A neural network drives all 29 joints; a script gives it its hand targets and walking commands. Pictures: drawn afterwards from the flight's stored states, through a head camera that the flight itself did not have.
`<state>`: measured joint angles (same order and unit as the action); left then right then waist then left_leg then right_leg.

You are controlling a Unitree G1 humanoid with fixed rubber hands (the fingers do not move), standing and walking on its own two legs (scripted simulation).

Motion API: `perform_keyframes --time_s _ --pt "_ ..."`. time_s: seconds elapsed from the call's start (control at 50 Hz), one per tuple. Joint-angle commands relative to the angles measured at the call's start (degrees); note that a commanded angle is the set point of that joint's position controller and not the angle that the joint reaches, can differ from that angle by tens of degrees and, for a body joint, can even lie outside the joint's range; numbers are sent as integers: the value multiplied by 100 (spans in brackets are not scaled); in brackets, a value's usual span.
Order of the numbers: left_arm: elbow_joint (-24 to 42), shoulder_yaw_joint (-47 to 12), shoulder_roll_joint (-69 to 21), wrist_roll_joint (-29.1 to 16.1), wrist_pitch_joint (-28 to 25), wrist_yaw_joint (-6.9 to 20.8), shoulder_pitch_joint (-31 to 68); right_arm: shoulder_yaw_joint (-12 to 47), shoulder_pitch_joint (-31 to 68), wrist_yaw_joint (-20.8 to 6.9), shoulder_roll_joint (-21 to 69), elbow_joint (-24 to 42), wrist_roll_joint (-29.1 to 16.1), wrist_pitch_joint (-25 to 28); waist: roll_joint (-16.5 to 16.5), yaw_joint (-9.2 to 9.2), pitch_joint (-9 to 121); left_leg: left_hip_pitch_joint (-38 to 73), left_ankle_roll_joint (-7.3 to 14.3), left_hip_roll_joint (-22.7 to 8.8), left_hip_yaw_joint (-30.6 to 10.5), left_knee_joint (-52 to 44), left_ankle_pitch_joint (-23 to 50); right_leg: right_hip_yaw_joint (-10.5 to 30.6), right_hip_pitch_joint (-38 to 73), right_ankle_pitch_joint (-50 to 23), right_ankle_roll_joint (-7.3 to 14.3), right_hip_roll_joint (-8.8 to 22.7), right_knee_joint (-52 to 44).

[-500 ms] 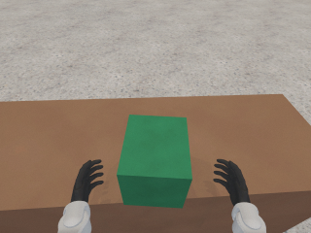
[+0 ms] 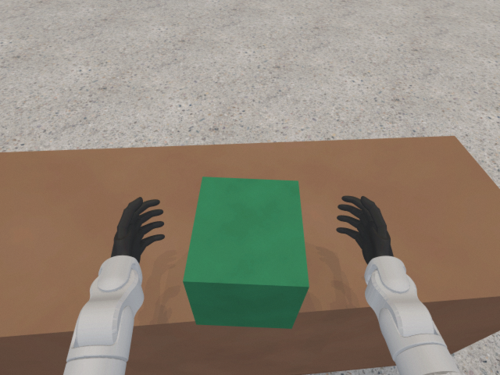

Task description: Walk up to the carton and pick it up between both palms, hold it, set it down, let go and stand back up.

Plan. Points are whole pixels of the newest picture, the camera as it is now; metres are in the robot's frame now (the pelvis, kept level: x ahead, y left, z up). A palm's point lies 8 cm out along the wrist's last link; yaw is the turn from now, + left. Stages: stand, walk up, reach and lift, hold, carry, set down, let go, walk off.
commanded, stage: reach and lift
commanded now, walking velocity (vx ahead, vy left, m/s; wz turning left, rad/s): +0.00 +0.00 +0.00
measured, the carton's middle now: (247, 252) +0.36 +0.01 -0.04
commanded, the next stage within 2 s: none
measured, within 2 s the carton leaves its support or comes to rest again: neither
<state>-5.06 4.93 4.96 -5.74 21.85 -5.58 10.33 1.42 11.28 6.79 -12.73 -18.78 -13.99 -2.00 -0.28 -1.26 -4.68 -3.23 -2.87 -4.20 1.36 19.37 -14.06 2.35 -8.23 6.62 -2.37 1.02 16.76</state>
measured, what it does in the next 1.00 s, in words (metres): stands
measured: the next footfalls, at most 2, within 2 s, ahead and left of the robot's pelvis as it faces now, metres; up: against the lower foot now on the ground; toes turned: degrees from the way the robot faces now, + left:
none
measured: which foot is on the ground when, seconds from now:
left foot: down 0.00-1.00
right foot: down 0.00-1.00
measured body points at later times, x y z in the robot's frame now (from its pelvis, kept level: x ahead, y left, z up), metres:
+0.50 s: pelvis -0.01 +0.00 +0.00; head +0.03 -0.01 +0.45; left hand +0.39 +0.18 +0.08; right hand +0.40 -0.18 +0.08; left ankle -0.04 +0.14 -0.75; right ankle +0.03 -0.15 -0.75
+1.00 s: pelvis -0.02 +0.00 -0.03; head +0.04 -0.01 +0.41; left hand +0.37 +0.18 -0.02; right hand +0.39 -0.16 -0.02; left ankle -0.04 +0.14 -0.75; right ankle +0.03 -0.15 -0.75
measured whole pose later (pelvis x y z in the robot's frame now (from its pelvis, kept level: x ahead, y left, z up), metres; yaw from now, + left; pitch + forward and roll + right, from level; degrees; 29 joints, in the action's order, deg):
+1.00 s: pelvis -0.02 +0.00 -0.03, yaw +1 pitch +18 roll -2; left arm -74.9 -0.2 5.3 -11.4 -23.5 -8.2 40.8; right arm 0.9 41.3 5.8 -8.5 -72.8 -12.5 20.5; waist -2.9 -1.8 12.0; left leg -38.8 -3.1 -4.0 -1.7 39.8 -19.2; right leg 0.8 -41.5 10.5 -2.5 0.8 33.8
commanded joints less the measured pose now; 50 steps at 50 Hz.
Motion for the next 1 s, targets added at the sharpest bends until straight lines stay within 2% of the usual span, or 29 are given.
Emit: perform_keyframes --time_s 0.0,0.02,0.24,0.3,0.38,0.44,0.46,0.52,0.54,0.58,0.62,0.64,0.68,0.72,0.74,0.82,0.86,0.92,0.98 --pt "1033 127 393 29 -186 16 1899 -307 2036 30 -691 851 -26 207 -42 48 2109 -55 -28 566 336 -106 2042 -395 1311 -1610 207 -571 168" --pt "1069 161 504 2 -181 21 2204 -337 2341 41 -780 961 -26 191 13 29 2297 -135 -14 564 363 -105 1960 -393 1357 -1615 195 -566 193" --pt "-42 221 735 -32 -230 3 3696 -279 3848 95 -916 -12 -209 -17 -20 105 2885 -445 14 584 298 44 1817 -441 1371 -1809 149 -540 305" --pt "-277 239 822 -53 -320 5 3969 -242 4166 113 -914 -159 -234 -10 86 117 3142 -496 26 582 292 82 1864 -421 1471 -2005 138 -532 356" --pt "-1132 204 865 -58 -529 14 4521 -228 4746 117 -870 -684 -180 -30 145 84 3217 -936 68 569 273 127 1570 -416 1441 -1794 116 -481 419" --pt "-1761 156 780 10 -863 6 4508 -222 4652 83 -696 -1272 -68 107 107 136 3337 -870 47 549 231 206 1636 -430 1260 -1649 164 -486 418" --pt "-1772 198 752 59 -984 4 4466 -214 4652 66 -716 -1257 -58 196 129 125 3537 -794 27 558 225 244 1818 -447 1345 -1828 165 -499 433" --pt "-2460 222 633 206 -1435 42 4388 -229 4619 59 -551 -2000 86 521 88 146 3377 -986 -20 559 227 333 1984 -462 1278 -1963 168 -487 482" --pt "-2512 239 615 255 -1624 28 4427 -264 4666 52 -526 -1978 114 680 -19 108 3458 -976 -33 562 218 369 2067 -458 1268 -1983 178 -490 500" --pt "-2858 280 569 330 -2029 17 4397 -210 4656 21 -416 -2283 193 934 72 63 3510 -1069 -41 546 220 453 2128 -470 1205 -2010 187 -480 568" --pt "-3070 260 585 342 -2453 -37 4567 -270 4774 -6 -354 -2455 214 1208 17 8 3658 -1191 -72 545 239 512 2162 -423 1163 -2008 212 -467 645" --pt "-3358 163 512 310 -2668 -63 4644 -260 4780 -31 -315 -2745 224 1330 -58 56 3618 -1298 -98 538 231 574 2156 -427 1041 -1965 216 -471 707" --pt "-3686 123 513 272 -3138 -120 4760 -245 4874 -74 -264 -2943 224 1618 -59 -27 3824 -1430 -135 521 262 675 2183 -430 875 -1886 217 -462 804" --pt "-4012 -12 503 130 -3585 -201 4994 -221 4999 -99 -300 -3187 169 1885 -180 9 4072 -1581 -194 514 283 830 2210 -434 600 -1773 224 -464 941" --pt "-4339 -71 470 71 -3785 -222 5042 -166 5054 -101 -261 -3341 149 1984 -132 -8 4129 -1705 -192 505 297 911 2140 -440 398 -1673 225 -451 1029" --pt "-5238 -423 481 -352 -4497 -294 5367 -184 5346 -92 -301 -3791 115 2287 -163 133 4616 -2154 -250 475 285 1325 1983 -468 -291 -1335 230 -467 1378" --pt "-5653 -495 579 -439 -4716 -297 5498 -179 5404 -70 -349 -4088 147 2379 -242 159 4761 -2276 -284 464 258 1512 2003 -490 -604 -1289 225 -469 1548" --pt "-5855 -520 582 -545 -4934 -288 5542 -210 5533 -58 -471 -4301 178 2580 -203 160 5200 -2412 -345 441 264 1834 2350 -513 -866 -1608 216 -524 1837" --pt "-6094 -503 607 -621 -5041 -243 5743 -189 5760 -95 -582 -4560 146 2709 -153 185 5361 -2646 -350 436 241 1985 2260 -547 -1071 -1452 191 -537 2005"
